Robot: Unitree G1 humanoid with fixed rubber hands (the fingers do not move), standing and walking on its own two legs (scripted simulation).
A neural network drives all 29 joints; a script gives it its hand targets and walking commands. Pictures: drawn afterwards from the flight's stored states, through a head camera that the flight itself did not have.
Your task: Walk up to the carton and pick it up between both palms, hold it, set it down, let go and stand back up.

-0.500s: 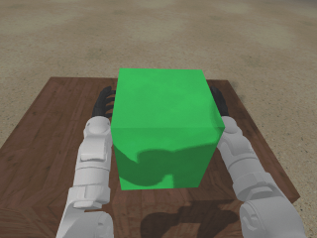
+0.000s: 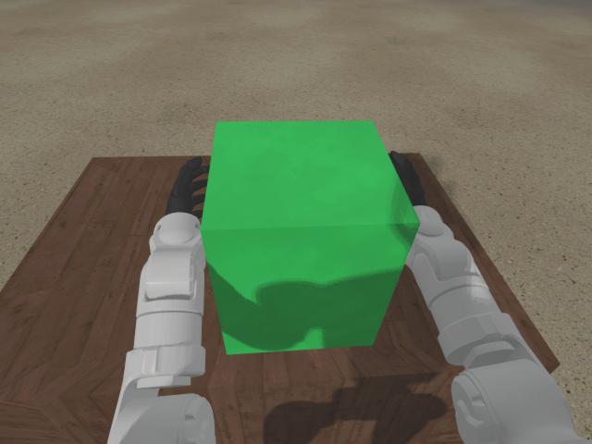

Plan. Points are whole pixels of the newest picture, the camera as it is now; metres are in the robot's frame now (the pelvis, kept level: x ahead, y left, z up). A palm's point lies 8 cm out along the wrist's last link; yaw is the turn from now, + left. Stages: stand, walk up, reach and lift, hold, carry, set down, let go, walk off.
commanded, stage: reach and lift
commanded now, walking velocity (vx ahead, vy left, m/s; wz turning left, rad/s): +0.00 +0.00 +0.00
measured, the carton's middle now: (298, 239) +0.36 +0.00 +0.13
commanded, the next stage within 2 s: hold in 0.60 s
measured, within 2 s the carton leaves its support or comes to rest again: neither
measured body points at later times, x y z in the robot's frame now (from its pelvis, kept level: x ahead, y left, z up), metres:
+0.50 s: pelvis +0.00 +0.00 +0.00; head -0.06 +0.02 +0.45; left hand +0.38 +0.15 +0.19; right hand +0.38 -0.16 +0.20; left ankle +0.05 +0.12 -0.75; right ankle -0.02 -0.12 -0.75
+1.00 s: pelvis +0.00 -0.01 +0.00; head -0.06 +0.02 +0.44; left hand +0.37 +0.16 +0.21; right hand +0.38 -0.15 +0.21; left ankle +0.05 +0.12 -0.75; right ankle -0.02 -0.12 -0.75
